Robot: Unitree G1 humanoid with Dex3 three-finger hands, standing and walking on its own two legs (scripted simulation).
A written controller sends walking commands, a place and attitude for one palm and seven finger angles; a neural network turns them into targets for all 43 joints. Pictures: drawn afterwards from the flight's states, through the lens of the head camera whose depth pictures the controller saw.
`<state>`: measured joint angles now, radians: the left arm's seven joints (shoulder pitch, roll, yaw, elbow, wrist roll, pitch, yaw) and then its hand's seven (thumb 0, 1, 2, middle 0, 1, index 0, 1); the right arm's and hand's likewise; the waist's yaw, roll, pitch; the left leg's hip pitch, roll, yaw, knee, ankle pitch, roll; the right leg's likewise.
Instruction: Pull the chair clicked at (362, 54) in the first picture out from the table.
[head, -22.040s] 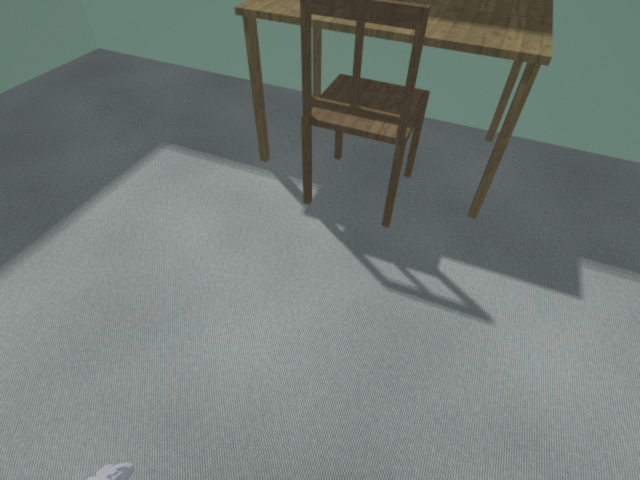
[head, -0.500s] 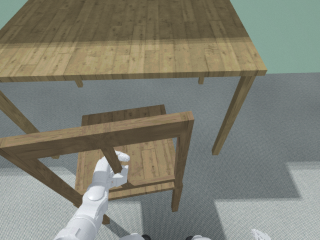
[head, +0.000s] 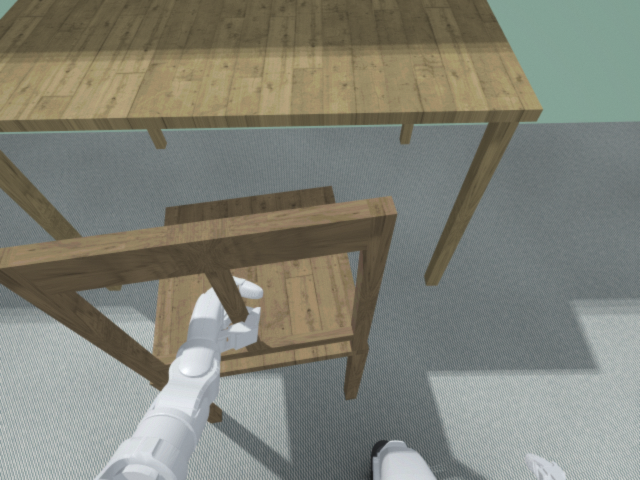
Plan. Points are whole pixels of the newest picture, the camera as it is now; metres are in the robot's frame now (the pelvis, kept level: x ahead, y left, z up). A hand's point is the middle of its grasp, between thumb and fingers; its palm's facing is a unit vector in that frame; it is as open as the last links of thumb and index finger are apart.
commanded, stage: step backward, pulling the chair out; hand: left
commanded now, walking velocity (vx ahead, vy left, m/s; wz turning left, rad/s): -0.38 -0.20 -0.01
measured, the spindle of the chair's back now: (238, 313) +0.35 +0.12 -0.07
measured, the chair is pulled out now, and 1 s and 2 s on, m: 0.18 0.30 0.57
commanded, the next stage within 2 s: stop walking, hand still on the chair in 1.96 s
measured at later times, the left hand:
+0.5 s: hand (238, 366) +0.27 +0.11 -0.06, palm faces -0.08 -0.99 -0.14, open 5.4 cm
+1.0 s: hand (233, 424) +0.20 +0.11 -0.06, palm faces -0.14 -0.98 -0.17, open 5.4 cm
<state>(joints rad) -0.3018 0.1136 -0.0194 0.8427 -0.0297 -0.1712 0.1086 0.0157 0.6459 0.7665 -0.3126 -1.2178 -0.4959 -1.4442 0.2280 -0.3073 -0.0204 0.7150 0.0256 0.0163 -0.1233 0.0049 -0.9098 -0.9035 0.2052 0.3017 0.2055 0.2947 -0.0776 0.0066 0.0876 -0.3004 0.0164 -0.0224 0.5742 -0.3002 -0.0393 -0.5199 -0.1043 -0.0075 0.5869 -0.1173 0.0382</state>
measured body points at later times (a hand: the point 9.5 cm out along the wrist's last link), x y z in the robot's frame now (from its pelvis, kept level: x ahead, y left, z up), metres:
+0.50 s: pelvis -0.04 +0.01 +0.02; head +0.04 +0.00 +0.46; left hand +0.27 +0.16 -0.05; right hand +0.06 -0.23 -0.11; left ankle -0.04 +0.14 -0.72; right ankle -0.06 -0.11 -0.68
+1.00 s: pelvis -0.13 +0.02 +0.01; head -0.03 +0.02 +0.45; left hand +0.20 +0.16 -0.05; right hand -0.01 -0.26 -0.10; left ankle -0.09 +0.16 -0.72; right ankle -0.10 -0.11 -0.72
